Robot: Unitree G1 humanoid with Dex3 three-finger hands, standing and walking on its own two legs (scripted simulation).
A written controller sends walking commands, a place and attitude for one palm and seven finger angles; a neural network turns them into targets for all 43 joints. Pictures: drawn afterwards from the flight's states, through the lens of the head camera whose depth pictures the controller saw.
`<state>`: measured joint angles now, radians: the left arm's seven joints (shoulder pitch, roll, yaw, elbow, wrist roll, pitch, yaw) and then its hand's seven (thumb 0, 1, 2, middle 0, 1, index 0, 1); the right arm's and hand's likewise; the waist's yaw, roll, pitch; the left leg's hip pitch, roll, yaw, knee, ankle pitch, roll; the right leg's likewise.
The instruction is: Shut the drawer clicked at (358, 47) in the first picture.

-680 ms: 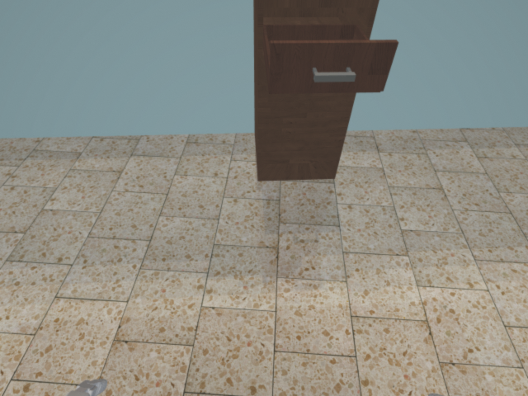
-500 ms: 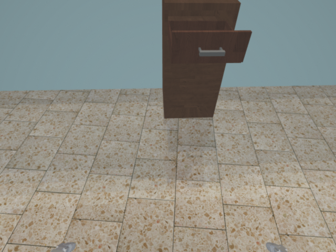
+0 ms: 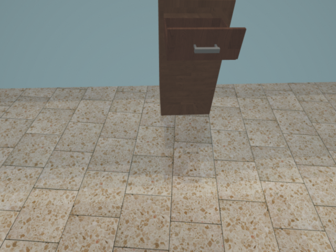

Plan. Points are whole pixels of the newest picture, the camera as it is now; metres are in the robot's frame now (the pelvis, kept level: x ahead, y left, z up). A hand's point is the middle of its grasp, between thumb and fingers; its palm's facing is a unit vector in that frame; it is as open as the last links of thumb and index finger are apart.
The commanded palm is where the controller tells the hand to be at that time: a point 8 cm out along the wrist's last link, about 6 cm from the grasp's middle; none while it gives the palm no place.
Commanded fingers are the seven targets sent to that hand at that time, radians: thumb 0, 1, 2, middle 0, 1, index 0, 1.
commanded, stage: stand and wait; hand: left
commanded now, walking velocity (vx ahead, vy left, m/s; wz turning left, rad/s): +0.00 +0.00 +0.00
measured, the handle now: (206, 48) +1.03 -0.13 +0.01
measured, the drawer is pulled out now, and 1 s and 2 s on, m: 0.30 0.30 0.30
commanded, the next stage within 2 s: look at it before walking up in 0.14 s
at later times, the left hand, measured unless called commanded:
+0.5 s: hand out of the picture +0.07 +0.25 -0.15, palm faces -0.03 -0.94 -0.34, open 7.4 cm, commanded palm none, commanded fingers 0.00 0.90 0.90 -0.20 -0.30 -0.20 -0.30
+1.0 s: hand out of the picture +0.07 +0.24 -0.16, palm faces -0.04 -0.94 -0.34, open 7.4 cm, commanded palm none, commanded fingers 0.00 0.90 0.90 -0.20 -0.30 -0.20 -0.30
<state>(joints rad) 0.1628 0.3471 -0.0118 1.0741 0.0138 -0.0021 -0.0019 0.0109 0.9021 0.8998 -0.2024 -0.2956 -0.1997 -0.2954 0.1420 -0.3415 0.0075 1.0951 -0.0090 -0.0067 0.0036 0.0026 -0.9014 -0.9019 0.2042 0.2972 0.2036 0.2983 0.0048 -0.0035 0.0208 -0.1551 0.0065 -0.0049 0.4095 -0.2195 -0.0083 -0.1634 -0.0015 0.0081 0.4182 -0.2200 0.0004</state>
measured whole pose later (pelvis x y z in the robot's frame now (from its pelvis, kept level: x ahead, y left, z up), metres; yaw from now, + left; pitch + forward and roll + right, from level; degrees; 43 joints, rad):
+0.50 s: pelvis -0.01 +0.00 +0.00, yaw +0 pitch -2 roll +0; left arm 0.15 0.34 -0.01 1.09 0.02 -0.01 0.00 0.01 0.90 0.90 -0.20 -0.30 -0.20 -0.30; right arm 0.14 -0.34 0.01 1.11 -0.01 -0.02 0.01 0.00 -0.90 -0.90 0.20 0.30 0.20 0.30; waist 0.01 0.00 0.01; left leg -0.15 0.01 0.00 0.38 -0.19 -0.01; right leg -0.16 0.00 0.01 0.39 -0.20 0.00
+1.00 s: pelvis +0.00 +0.00 +0.00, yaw -2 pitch -1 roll +0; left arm 0.16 0.34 0.00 1.07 0.02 0.01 0.00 0.01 0.90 0.90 -0.20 -0.30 -0.20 -0.30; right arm 0.12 -0.33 0.00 1.09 -0.01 -0.01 -0.01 0.00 -0.90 -0.90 0.20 0.30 0.20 0.30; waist 0.02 0.00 0.02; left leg -0.16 0.02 0.03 0.40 -0.21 -0.02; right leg -0.18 0.02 0.04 0.41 -0.20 0.00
